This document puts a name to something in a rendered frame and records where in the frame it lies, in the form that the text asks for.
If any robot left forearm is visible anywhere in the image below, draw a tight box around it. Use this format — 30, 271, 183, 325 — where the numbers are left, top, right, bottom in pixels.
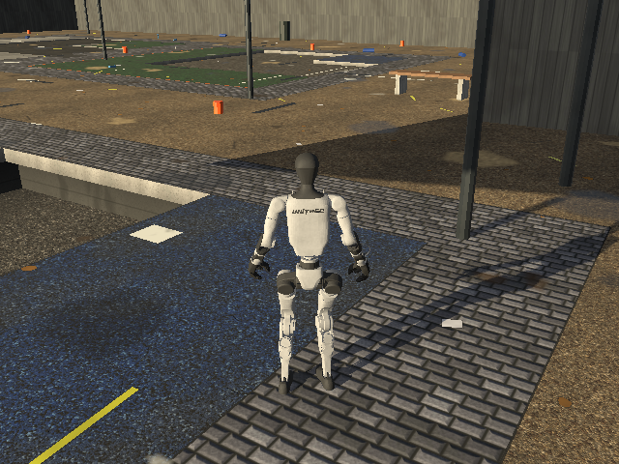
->
251, 233, 270, 265

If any robot right hand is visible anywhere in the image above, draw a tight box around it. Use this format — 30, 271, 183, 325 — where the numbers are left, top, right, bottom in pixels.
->
348, 260, 370, 282

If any humanoid robot torso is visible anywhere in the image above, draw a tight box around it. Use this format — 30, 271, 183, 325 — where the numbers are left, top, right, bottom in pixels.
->
285, 189, 331, 290

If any robot left hand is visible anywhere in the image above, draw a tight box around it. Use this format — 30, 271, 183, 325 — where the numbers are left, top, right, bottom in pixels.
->
248, 260, 270, 279

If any robot left upper arm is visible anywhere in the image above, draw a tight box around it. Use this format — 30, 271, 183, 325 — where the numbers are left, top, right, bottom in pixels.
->
261, 195, 288, 248

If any right robot foot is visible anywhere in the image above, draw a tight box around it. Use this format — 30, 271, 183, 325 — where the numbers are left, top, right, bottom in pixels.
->
315, 364, 335, 391

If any robot right forearm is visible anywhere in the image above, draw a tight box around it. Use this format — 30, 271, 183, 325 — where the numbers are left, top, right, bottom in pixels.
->
347, 231, 367, 267

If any robot right upper arm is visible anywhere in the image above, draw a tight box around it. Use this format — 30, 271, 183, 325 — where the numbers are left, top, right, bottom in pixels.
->
328, 194, 357, 247

